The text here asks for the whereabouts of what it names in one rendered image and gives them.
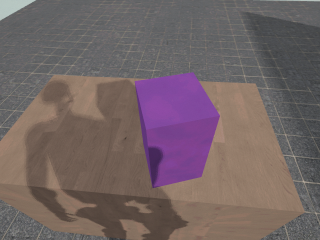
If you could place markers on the pedestal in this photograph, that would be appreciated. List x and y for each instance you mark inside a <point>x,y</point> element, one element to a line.
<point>75,162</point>

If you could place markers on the carton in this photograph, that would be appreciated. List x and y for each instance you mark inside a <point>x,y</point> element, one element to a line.
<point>178,123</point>

